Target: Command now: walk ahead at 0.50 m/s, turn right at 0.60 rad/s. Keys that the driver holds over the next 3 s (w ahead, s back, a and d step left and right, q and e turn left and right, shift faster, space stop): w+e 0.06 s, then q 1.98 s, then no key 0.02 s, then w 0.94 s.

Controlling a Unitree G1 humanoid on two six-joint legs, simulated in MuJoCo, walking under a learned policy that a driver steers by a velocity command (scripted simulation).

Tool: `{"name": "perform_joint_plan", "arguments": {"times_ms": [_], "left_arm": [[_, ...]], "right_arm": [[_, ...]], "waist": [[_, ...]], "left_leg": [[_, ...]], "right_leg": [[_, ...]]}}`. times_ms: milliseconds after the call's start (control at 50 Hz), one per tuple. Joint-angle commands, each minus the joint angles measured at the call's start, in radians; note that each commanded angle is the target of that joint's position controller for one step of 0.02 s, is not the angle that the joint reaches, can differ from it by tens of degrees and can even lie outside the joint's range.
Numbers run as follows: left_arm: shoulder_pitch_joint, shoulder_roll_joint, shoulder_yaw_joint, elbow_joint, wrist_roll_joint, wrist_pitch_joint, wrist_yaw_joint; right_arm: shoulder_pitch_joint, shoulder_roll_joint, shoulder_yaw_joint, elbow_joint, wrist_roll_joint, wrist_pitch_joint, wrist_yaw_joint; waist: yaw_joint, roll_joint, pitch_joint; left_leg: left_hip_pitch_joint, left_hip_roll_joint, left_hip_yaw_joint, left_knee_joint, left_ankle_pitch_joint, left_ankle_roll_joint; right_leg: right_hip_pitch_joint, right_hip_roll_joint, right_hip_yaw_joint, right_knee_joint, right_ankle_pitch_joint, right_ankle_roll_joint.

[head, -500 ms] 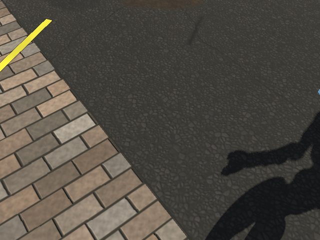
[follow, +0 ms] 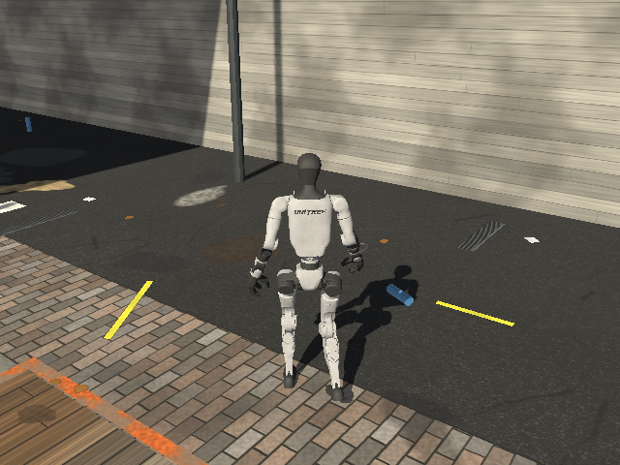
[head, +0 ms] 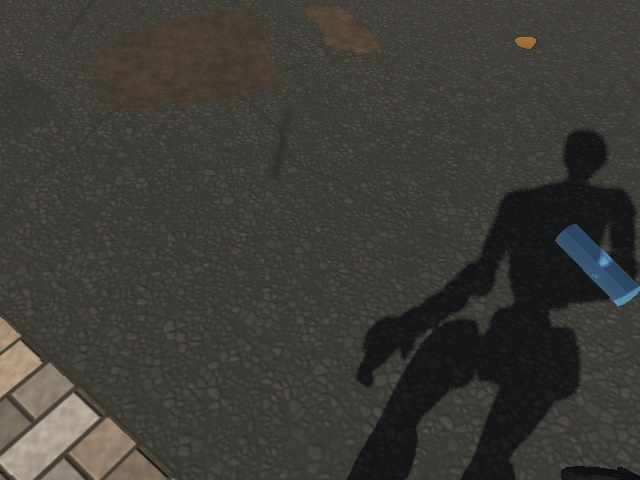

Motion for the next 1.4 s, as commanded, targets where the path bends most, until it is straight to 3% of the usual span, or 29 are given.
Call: {"name": "perform_joint_plan", "arguments": {"times_ms": [20, 80, 160, 280, 340, 360, 380, 400, 420, 460, 500, 580, 660, 720, 740, 760, 780, 800, 840, 1000, 1160, 1220, 1240, 1260, 1280, 1300, 1320, 1360, 1400], "left_arm": [[-0.065, 0.135, 0.026, -0.113, 0.009, -0.012, -0.001], [-0.063, 0.072, 0.022, -0.121, 0.006, 0.002, -0.009], [-0.089, 0.015, -0.001, -0.141, 0.039, -0.003, -0.001], [-0.263, 0.034, -0.006, -0.173, 0.032, -0.023, -0.023], [-0.188, 0.089, 0.018, -0.149, 0.043, -0.032, -0.016], [-0.135, 0.152, 0.036, -0.146, 0.059, -0.032, -0.003], [-0.071, 0.217, 0.049, -0.159, 0.085, -0.017, 0.014], [-0.043, 0.181, 0.039, -0.158, 0.072, 0.0, 0.009], [-0.066, 0.138, 0.027, -0.16, 0.056, 0.009, 0.003], [-0.18, 0.093, 0.013, -0.162, 0.039, 0.014, 0.005], [-0.266, 0.102, 0.016, -0.155, 0.053, 0.017, 0.006], [-0.313, 0.107, 0.023, -0.135, 0.056, 0.012, 0.016], [-0.293, 0.143, 0.035, -0.103, 0.036, 0.021, 0.022], [-0.279, 0.133, 0.035, -0.074, 0.011, 0.037, 0.022], [-0.226, 0.094, 0.028, -0.052, 0.02, 0.045, 0.019], [-0.208, 0.046, 0.013, -0.085, 0.063, 0.048, 0.012], [-0.336, 0.091, 0.025, -0.122, 0.057, 0.044, 0.022], [-0.354, 0.116, 0.035, -0.122, 0.035, 0.045, 0.029], [-0.294, 0.126, 0.047, -0.077, 0.043, 0.056, 0.046], [-0.301, 0.078, 0.031, -0.083, 0.034, 0.034, 0.034], [-0.281, 0.1, 0.03, -0.083, 0.019, 0.005, 0.0], [-0.208, 0.107, 0.037, -0.064, 0.019, -0.007, -0.014], [-0.18, 0.143, 0.048, -0.057, 0.028, -0.006, -0.013], [-0.186, 0.205, 0.059, -0.071, 0.044, 0.004, -0.005], [-0.197, 0.235, 0.062, -0.069, 0.076, 0.009, -0.009], [-0.242, 0.179, 0.049, -0.098, 0.068, 0.006, -0.006], [-0.284, 0.131, 0.035, -0.109, 0.058, 0.008, 0.0], [-0.31, 0.107, 0.025, -0.119, 0.035, 0.015, 0.009], [-0.279, 0.118, 0.024, -0.114, 0.041, 0.026, 0.018]], "right_arm": [[0.143, -0.108, -0.031, -0.018, 0.0, 0.018, -0.009], [0.118, -0.089, -0.023, 0.005, -0.009, 0.011, -0.007], [0.121, -0.134, -0.028, 0.046, 0.0, 0.006, 0.0], [0.206, -0.188, -0.035, 0.086, 0.031, 0.059, -0.015], [0.182, -0.177, -0.031, 0.079, 0.045, 0.071, -0.022], [0.195, -0.135, -0.018, 0.064, 0.029, 0.064, -0.022], [0.25, -0.058, 0.007, 0.044, 0.004, 0.054, -0.02], [0.315, -0.075, 0.01, 0.049, 0.02, 0.06, -0.019], [0.3, -0.154, -0.016, 0.057, 0.036, 0.078, -0.02], [0.245, -0.149, -0.027, 0.049, 0.031, 0.124, -0.038], [0.255, -0.125, -0.03, 0.042, 0.022, 0.168, -0.052], [0.211, -0.089, -0.023, -0.009, 0.014, 0.185, -0.045], [0.167, -0.118, -0.028, -0.055, 0.014, 0.186, -0.017], [0.233, -0.133, -0.045, -0.039, 0.005, 0.185, -0.006], [0.248, -0.185, -0.061, -0.043, -0.001, 0.183, -0.014], [0.23, -0.304, -0.08, -0.085, -0.001, 0.182, -0.034], [0.25, -0.31, -0.076, -0.105, -0.041, 0.16, -0.021], [0.214, -0.289, -0.07, -0.109, -0.046, 0.138, -0.015], [0.109, -0.219, -0.053, -0.129, 0.001, 0.128, -0.027], [0.147, -0.207, -0.05, -0.158, 0.013, 0.145, -0.064], [0.11, -0.224, -0.063, -0.2, 0.018, 0.167, -0.048], [0.064, -0.216, -0.062, -0.218, 0.037, 0.177, -0.051], [0.075, -0.189, -0.056, -0.224, 0.037, 0.178, -0.054], [0.136, -0.128, -0.041, -0.221, 0.022, 0.177, -0.05], [0.126, -0.18, -0.059, -0.251, 0.029, 0.166, -0.049], [0.153, -0.257, -0.083, -0.226, 0.013, 0.16, -0.047], [0.165, -0.269, -0.093, -0.201, 0.02, 0.165, -0.044], [0.179, -0.216, -0.083, -0.179, 0.021, 0.185, -0.045], [0.142, -0.171, -0.067, -0.201, 0.032, 0.188, -0.037]], "waist": [[-0.098, 0.106, -0.052], [-0.056, 0.134, 0.005], [-0.017, 0.108, -0.027], [-0.082, 0.139, -0.065], [-0.024, 0.134, -0.092], [-0.015, 0.078, -0.161], [-0.015, -0.12, -0.267], [-0.002, -0.246, -0.38], [0.002, -0.152, -0.339], [-0.037, -0.094, -0.195], [-0.08, -0.114, -0.119], [-0.084, -0.124, -0.105], [-0.067, -0.129, -0.133], [-0.097, -0.078, -0.119], [-0.082, 0.076, -0.069], [-0.035, 0.399, -0.028], [-0.123, 0.323, -0.069], [-0.101, 0.23, -0.052], [-0.047, 0.159, -0.053], [-0.062, 0.166, -0.106], [-0.067, 0.198, -0.106], [-0.015, 0.188, -0.117], [-0.016, 0.146, -0.133], [-0.062, -0.076, -0.15], [-0.071, -0.276, -0.088], [-0.073, -0.17, -0.078], [-0.085, -0.113, -0.067], [-0.078, -0.088, -0.041], [-0.054, -0.105, -0.031]], "left_leg": [[0.436, 0.356, -0.449, -0.281, -0.21, 0.158], [0.262, 0.279, -0.253, -0.347, 0.028, 0.153], [0.251, 0.257, -0.1, -0.31, 0.605, 0.199], [0.315, 0.223, -0.095, -0.218, 0.545, 0.154], [0.286, 0.189, -0.142, -0.081, 0.392, 0.093], [0.198, 0.128, -0.114, 0.043, 0.251, 0.044], [-0.065, 0.029, -0.043, 0.312, -0.22, -0.023], [-0.158, 0.005, -0.064, 0.526, -0.604, -0.052], [-0.2, 0.043, -0.091, 0.643, -0.575, -0.066], [-0.243, 0.089, -0.068, 0.665, -0.443, -0.093], [-0.126, 0.092, -0.038, 0.637, -0.336, -0.115], [-0.018, 0.103, -0.008, 0.443, -0.217, -0.093], [0.06, 0.098, 0.021, 0.273, -0.181, -0.051], [0.216, 0.041, 0.063, 0.036, -0.057, 0.018], [0.27, 0.107, -0.079, -0.104, 0.084, 0.069], [0.353, 0.366, -0.452, -0.171, 0.369, 0.211], [0.26, 0.42, -0.555, -0.243, 0.287, 0.323], [0.245, 0.368, -0.484, -0.25, 0.192, 0.287], [0.244, 0.288, -0.378, -0.227, 0.112, 0.187], [0.332, 0.22, -0.373, -0.188, 0.151, 0.183], [0.281, 0.197, -0.522, -0.146, 0.222, 0.203], [0.252, 0.142, -0.527, -0.087, 0.236, 0.15], [0.169, 0.098, -0.492, -0.033, 0.102, 0.103], [0.027, -0.02, -0.339, 0.178, -0.247, 0.043], [-0.159, -0.118, -0.193, 0.363, -0.509, -0.012], [-0.18, -0.043, -0.198, 0.554, -0.468, -0.051], [-0.177, -0.032, -0.185, 0.622, -0.401, -0.069], [-0.214, -0.018, -0.162, 0.703, -0.305, -0.108], [-0.215, -0.002, -0.103, 0.662, -0.256, -0.127]], "right_leg": [[-0.478, -0.134, -0.02, 0.235, 0.105, 0.011], [-0.369, -0.176, -0.041, 0.133, 0.173, 0.011], [-0.306, -0.159, -0.095, -0.117, 0.262, 0.045], [-0.159, -0.081, -0.139, -0.467, 0.445, 0.055], [0.036, -0.07, -0.14, -0.666, 0.584, 0.006], [0.212, -0.182, -0.058, -0.637, 0.865, -0.041], [0.485, -0.434, 0.133, -0.544, 1.272, -0.172], [0.523, -0.558, 0.272, -0.559, 1.284, -0.294], [0.444, -0.51, 0.222, -0.598, 1.096, -0.287], [0.271, -0.415, 0.096, -0.68, 0.752, -0.216], [0.054, -0.367, -0.008, -0.76, 0.593, -0.194], [-0.021, -0.356, -0.126, -0.787, 0.51, -0.187], [0.042, -0.405, -0.138, -0.75, 0.5, -0.172], [-0.001, -0.36, -0.205, -0.616, 0.335, -0.073], [-0.105, -0.282, -0.288, -0.437, 0.193, 0.013], [-0.381, -0.126, -0.349, -0.11, -0.159, 0.122], [-0.428, -0.073, -0.162, 0.052, -0.195, 0.106], [-0.436, -0.09, -0.115, 0.11, -0.105, 0.083], [-0.433, -0.115, -0.091, 0.097, 0.056, 0.075], [-0.352, -0.068, -0.069, -0.138, 0.191, 0.121], [-0.146, -0.027, -0.06, -0.401, 0.121, 0.106], [0.024, -0.03, -0.084, -0.67, 0.294, 0.074], [0.146, -0.115, -0.04, -0.717, 0.392, 0.043], [0.256, -0.327, 0.144, -0.732, 0.548, -0.043], [0.207, -0.469, 0.348, -0.752, 0.707, -0.212], [0.187, -0.487, 0.303, -0.743, 0.709, -0.249], [0.17, -0.419, 0.194, -0.726, 0.679, -0.204], [0.18, -0.341, 0.073, -0.71, 0.646, -0.161], [0.185, -0.308, -0.01, -0.723, 0.668, -0.167]]}}
Next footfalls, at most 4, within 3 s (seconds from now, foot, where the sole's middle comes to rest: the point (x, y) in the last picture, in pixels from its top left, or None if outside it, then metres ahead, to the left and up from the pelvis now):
0.36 right None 0.29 -0.14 -0.76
0.74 left None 0.22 0.12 -0.76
1.24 right None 0.30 -0.08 -0.76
1.66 left None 0.13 0.13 -0.76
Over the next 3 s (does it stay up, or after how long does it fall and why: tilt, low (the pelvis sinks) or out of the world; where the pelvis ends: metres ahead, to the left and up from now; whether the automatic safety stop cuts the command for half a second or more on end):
stays up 0.30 0.36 0.01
